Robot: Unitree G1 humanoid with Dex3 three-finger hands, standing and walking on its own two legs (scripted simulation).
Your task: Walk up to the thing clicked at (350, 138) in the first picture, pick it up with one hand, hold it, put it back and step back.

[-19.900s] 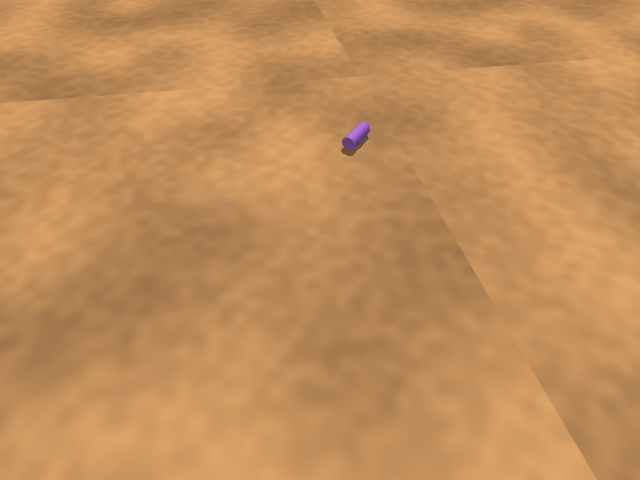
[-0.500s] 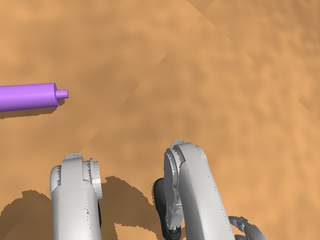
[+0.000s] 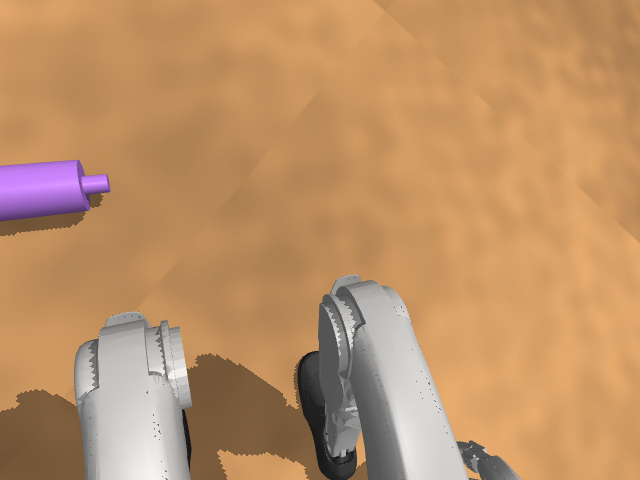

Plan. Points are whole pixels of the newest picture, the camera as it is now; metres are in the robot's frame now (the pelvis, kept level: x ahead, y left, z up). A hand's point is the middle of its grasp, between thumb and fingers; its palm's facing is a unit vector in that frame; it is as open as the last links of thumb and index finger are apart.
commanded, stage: rise first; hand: left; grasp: from above
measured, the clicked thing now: (20, 191) +0.50 +0.32 -0.29
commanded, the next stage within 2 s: approach in 1.46 s
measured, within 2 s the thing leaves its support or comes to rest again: neither
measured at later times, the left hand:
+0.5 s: hand out of the picture +0.44 +0.37 -0.18, palm faces -0.45 -0.11 -0.88, open 14.2 cm
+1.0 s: hand out of the picture +0.44 +0.37 -0.19, palm faces -0.46 -0.11 -0.88, open 14.2 cm
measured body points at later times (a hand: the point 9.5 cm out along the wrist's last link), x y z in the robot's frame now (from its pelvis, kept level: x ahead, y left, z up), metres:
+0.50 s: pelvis +0.00 +0.00 -0.01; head +0.25 +0.11 +0.35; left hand +0.46 +0.37 -0.13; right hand +0.06 -0.27 -0.10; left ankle +0.07 +0.12 -0.30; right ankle +0.10 -0.13 -0.29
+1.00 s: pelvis +0.00 +0.00 -0.01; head +0.25 +0.12 +0.34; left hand +0.47 +0.37 -0.14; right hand +0.06 -0.27 -0.09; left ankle +0.07 +0.12 -0.30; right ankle +0.10 -0.13 -0.29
